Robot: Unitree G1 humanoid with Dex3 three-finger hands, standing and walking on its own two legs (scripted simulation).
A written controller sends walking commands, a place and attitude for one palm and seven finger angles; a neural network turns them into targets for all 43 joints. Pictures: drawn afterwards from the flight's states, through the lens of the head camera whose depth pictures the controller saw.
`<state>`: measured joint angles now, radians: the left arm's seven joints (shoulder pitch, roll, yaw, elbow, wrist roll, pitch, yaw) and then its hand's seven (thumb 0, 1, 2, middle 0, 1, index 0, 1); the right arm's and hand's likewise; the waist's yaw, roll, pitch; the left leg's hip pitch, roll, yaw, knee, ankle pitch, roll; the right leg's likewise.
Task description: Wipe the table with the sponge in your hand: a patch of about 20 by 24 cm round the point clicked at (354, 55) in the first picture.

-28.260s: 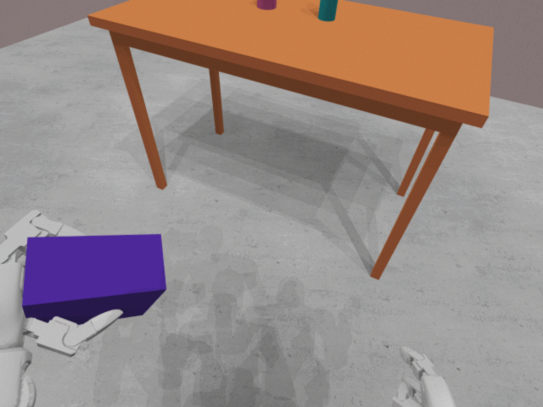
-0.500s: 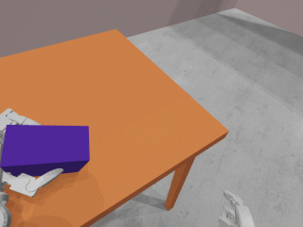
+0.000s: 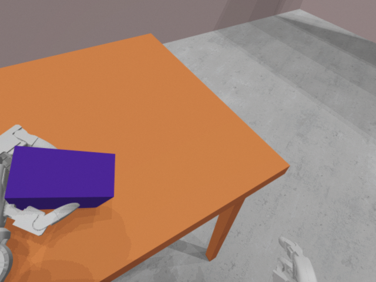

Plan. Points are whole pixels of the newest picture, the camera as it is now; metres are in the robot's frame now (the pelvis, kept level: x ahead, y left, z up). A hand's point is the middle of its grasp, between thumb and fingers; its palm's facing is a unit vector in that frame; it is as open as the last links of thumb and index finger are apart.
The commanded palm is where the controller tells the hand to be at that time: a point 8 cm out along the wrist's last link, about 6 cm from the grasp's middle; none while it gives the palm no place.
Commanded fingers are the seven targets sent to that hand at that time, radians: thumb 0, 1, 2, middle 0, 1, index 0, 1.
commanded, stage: come to a stop and stand still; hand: left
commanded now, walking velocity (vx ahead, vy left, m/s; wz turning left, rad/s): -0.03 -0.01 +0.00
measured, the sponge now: (78, 183) +0.23 +0.20 +0.16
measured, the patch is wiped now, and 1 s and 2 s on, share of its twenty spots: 0.05 0.05 0.05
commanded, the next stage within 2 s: look again from close up in 0.90 s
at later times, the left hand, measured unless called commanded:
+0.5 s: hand (8, 180) +0.22 +0.29 +0.18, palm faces +0.37 -0.88 -0.30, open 10.5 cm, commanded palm +0.15 +0.32 +0.18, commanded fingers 0.00 0.10 1.30 -1.20 -1.60 -1.20 -1.60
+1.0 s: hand (3, 179) +0.22 +0.30 +0.17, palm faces +0.35 -0.88 -0.33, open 10.5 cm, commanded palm +0.16 +0.34 +0.18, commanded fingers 0.00 0.10 1.30 -1.20 -1.60 -1.20 -1.60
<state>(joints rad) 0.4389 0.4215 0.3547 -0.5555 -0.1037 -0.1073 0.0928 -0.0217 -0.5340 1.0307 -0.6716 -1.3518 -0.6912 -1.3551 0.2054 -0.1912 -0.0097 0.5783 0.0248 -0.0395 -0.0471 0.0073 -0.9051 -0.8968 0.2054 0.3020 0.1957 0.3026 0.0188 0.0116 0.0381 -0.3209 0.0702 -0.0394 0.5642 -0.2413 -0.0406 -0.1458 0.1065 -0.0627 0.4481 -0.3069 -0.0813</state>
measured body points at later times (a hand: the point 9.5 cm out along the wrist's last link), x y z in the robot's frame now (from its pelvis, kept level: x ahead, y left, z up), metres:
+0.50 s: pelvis -0.02 +0.05 +0.01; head -0.01 +0.07 +0.46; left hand +0.19 +0.33 +0.19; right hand +0.13 -0.18 -0.07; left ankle +0.01 +0.14 -0.73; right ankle -0.04 -0.06 -0.73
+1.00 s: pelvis -0.01 +0.06 +0.01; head +0.01 +0.08 +0.46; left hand +0.19 +0.34 +0.19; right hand +0.16 -0.17 -0.06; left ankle +0.01 +0.14 -0.73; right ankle -0.04 -0.06 -0.73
